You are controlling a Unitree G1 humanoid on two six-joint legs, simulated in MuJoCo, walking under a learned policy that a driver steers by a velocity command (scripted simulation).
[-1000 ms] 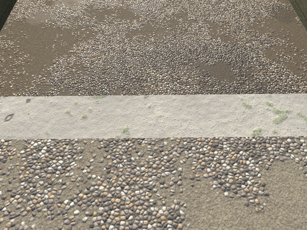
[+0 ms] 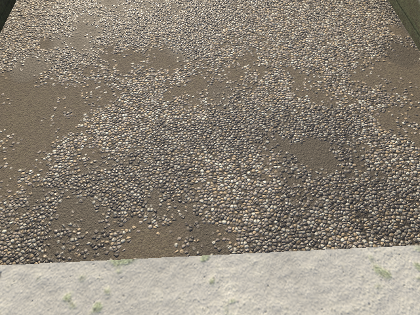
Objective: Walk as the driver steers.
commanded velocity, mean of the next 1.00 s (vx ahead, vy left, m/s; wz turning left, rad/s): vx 0.50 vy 0.00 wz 0.48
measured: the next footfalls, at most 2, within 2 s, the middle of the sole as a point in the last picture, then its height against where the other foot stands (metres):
left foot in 0.54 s outside the picture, level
right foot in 1.02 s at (190, 302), level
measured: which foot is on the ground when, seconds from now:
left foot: down 0.00-0.00, up 0.02-0.52, down 0.54-1.00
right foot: down 0.00-0.54, up 0.56-1.00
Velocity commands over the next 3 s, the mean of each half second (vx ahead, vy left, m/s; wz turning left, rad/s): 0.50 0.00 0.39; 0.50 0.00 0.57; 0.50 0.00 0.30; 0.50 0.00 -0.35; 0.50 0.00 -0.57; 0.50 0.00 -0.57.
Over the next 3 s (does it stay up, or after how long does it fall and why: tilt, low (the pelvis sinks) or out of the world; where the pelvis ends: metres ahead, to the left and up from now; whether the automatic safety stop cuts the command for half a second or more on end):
stays up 0.39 0.29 0.00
